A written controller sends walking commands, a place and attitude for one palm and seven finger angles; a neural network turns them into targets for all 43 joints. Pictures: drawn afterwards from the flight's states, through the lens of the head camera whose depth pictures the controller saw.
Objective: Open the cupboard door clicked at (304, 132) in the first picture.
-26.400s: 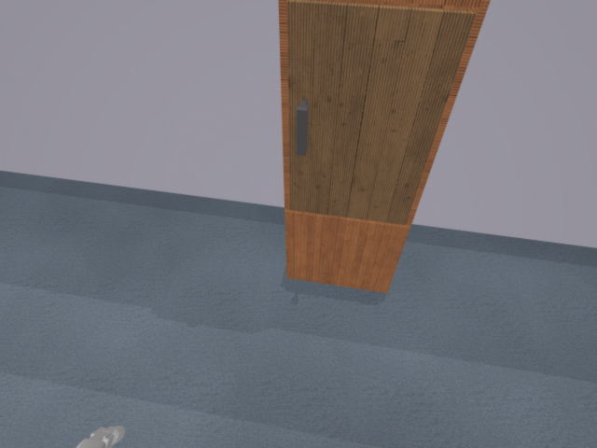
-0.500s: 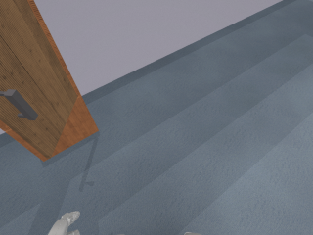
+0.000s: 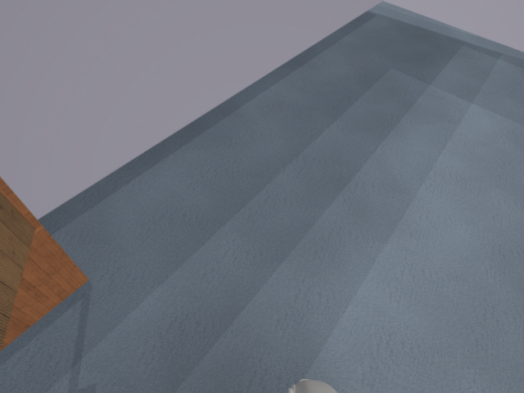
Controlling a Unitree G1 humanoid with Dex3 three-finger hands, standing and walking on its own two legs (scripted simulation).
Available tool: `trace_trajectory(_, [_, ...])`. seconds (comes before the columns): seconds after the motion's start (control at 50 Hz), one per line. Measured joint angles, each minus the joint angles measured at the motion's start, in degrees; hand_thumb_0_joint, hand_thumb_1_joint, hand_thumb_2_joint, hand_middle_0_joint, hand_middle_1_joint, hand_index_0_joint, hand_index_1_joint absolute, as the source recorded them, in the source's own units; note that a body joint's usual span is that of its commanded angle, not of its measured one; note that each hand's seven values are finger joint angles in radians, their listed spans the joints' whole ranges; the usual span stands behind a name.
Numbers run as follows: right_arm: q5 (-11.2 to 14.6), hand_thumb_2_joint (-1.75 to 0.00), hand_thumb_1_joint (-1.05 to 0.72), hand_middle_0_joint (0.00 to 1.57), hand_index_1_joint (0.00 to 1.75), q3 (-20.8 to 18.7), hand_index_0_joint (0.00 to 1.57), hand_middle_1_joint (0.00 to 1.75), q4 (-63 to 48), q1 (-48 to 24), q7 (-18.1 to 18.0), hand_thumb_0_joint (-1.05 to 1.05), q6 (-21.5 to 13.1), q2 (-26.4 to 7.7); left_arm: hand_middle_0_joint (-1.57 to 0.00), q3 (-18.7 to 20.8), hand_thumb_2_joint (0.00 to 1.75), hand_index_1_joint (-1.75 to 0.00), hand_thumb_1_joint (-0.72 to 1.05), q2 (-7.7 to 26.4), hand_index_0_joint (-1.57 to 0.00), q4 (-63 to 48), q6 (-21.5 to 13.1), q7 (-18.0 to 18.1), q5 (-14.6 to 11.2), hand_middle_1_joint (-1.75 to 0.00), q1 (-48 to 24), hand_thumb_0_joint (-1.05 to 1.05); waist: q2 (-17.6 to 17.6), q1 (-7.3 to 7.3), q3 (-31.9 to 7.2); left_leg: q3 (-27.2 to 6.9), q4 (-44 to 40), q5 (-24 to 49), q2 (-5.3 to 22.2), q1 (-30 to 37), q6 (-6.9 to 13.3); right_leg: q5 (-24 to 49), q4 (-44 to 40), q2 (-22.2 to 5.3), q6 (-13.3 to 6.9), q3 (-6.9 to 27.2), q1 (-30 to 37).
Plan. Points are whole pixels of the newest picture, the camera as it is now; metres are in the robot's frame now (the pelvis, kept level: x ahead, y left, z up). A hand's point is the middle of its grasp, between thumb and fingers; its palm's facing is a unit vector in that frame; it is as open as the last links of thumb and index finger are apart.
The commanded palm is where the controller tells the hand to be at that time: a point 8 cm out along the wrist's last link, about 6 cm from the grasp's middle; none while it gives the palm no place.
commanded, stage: walk to a spot facing it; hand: left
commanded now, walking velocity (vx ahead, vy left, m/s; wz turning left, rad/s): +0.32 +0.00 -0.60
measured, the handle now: out of the picture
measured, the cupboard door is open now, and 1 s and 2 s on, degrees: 49 49 49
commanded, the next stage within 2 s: turn to face it in 1.24 s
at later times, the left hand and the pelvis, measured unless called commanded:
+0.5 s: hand (225, 290) +0.33 +0.08 -0.16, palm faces -0.24 -0.94 -0.22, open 7.3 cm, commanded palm none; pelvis +0.20 -0.09 +0.00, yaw -15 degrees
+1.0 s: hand (249, 211) +0.54 +0.05 -0.18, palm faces -0.32 -0.94 -0.16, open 7.4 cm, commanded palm none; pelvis +0.46 -0.11 +0.00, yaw -24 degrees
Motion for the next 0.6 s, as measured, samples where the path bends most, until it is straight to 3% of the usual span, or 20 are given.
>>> trace_trajectory(0.06, [0.11,-0.90,-0.90,0.20,0.30,0.29,0.20,0.30,1.92,2.68,-0.34,0.00,-0.29,0.35,-0.20,-0.20,0.89,-0.30,0.91,-0.05,-0.19,-0.98,-0.24,-0.39,-0.10,-0.30,-2.24,0.01,0.59,0.09,1.09,2.16,-3.84,0.00,1.19,4.13,-0.62,4.07,-1.27,-2.07,0.37,-1.83,-3.85])
trace_trajectory(0.14, [0.03,-0.90,-0.90,0.20,0.30,0.23,0.20,0.30,4.21,5.84,-0.37,0.00,-0.12,0.21,-0.20,-0.97,0.90,-0.30,0.91,-0.66,-0.19,-1.52,-0.11,-0.73,-0.21,-0.30,-5.66,0.01,1.35,-1.04,2.55,5.78,-5.84,-2.26,2.21,9.08,-1.82,7.28,-12.43,-3.08,-0.18,-4.40,-4.68])
trace_trajectory(0.22, [0.01,-0.90,-0.90,0.20,0.30,0.09,0.20,0.30,6.24,9.00,-0.37,0.00,0.38,-0.30,-0.20,-1.77,0.90,-0.30,0.91,-1.13,-0.19,-1.77,-0.25,-0.85,-0.31,-0.30,-9.33,0.01,2.17,-3.11,3.79,8.82,-4.01,-6.81,3.39,13.18,-3.86,6.15,-22.83,-1.31,-2.43,-7.63,-1.23])
trace_trajectory(0.26, [0.39,-0.90,-0.90,0.20,0.30,0.11,0.20,0.30,7.65,10.76,-0.24,0.00,0.94,-0.29,-0.20,-2.04,0.89,-0.30,0.91,-1.10,-0.19,-2.45,-1.42,-0.76,-0.32,-0.30,-10.37,0.01,2.14,-3.35,4.11,9.31,3.17,-10.12,4.72,12.87,-4.52,6.55,-27.55,0.26,-4.47,-8.82,3.37])
trace_trajectory(0.28, [0.93,-0.90,-0.90,0.20,0.30,0.18,0.20,0.30,8.38,11.38,-0.04,0.00,1.44,-0.03,-0.20,-2.02,0.89,-0.30,0.91,-0.90,-0.19,-2.93,-2.45,-0.54,-0.27,-0.30,-10.51,0.01,1.35,-2.99,3.92,8.66,11.61,-10.16,5.31,10.08,-4.02,8.54,-28.27,0.19,-6.04,-8.40,4.64])
trace_trajectory(0.34, [1.86,-0.90,-0.90,0.20,0.30,-0.36,0.20,0.30,9.65,7.43,0.26,0.01,3.42,-0.41,-0.20,-1.94,0.89,-0.30,0.91,-1.63,-0.19,-3.02,-3.95,1.05,-1.30,-0.30,-9.85,0.01,1.98,-2.66,5.67,-0.93,40.57,-9.63,4.32,-2.94,-2.39,5.20,-24.63,1.87,-6.68,-7.66,6.65])
trace_trajectory(0.38, [1.64,-0.90,-0.91,0.20,0.30,-0.90,0.20,0.30,8.72,4.06,0.30,0.01,3.57,-0.45,-0.20,-2.22,0.89,-0.30,0.91,-2.05,-0.19,-2.18,-3.91,1.87,-1.49,-0.30,-8.01,0.00,2.00,-2.82,5.57,-3.21,46.45,-5.62,4.00,-10.49,-2.22,5.06,-28.24,2.83,-6.18,-6.82,10.11])
trace_trajectory(0.48, [0.80,-0.90,-0.91,0.20,0.30,-1.54,0.19,0.30,4.27,-3.29,0.92,0.01,2.79,0.10,-0.20,-1.84,0.89,-0.30,0.93,-3.05,-0.20,1.00,-4.26,2.87,-1.22,-0.30,-2.37,0.00,1.48,-2.20,3.28,-4.42,37.47,1.91,4.62,-22.12,-2.68,7.39,-38.46,4.24,-6.44,-3.69,17.21])
trace_trajectory(0.6, [0.71,-0.90,-0.91,0.20,0.30,-1.79,0.19,0.30,2.42,-8.58,1.83,0.00,2.57,0.18,-0.20,-2.12,0.89,-0.30,0.93,-3.69,-0.20,4.26,-5.47,2.66,-1.27,-0.30,4.00,0.00,2.60,0.39,0.76,-5.14,27.20,8.72,3.98,-25.79,-3.09,5.94,-44.80,5.57,-6.15,-1.25,24.48])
